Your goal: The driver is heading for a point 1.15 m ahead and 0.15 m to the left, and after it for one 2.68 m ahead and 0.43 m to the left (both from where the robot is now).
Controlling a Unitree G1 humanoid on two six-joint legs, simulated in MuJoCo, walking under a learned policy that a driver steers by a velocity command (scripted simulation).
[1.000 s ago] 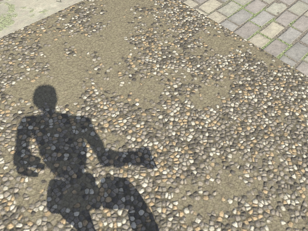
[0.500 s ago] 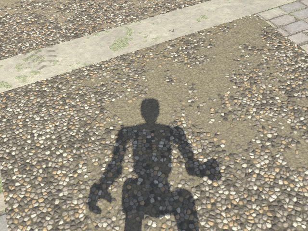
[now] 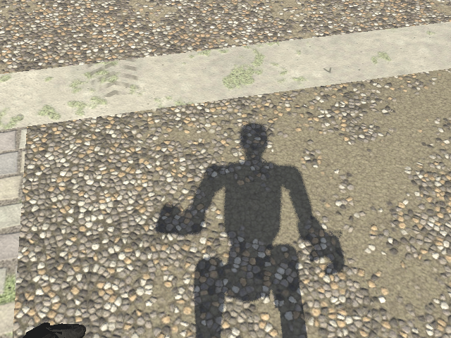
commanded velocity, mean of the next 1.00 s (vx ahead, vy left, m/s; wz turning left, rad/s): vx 0.50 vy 0.00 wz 0.33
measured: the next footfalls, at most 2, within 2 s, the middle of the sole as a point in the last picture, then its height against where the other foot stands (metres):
right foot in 0.20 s outside the picture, level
left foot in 0.70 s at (158, 322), level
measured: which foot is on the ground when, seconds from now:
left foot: down 0.00-0.20, up 0.22-0.68, down 0.70-1.00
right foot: up 0.00-0.18, down 0.20-0.72, up 0.74-1.00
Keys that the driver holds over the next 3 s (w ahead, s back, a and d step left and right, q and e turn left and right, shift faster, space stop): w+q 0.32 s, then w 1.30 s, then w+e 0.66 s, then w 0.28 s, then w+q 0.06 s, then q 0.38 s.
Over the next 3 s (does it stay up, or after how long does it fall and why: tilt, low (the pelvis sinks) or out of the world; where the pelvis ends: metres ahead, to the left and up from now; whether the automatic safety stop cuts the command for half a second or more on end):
stays up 1.55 0.25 -0.01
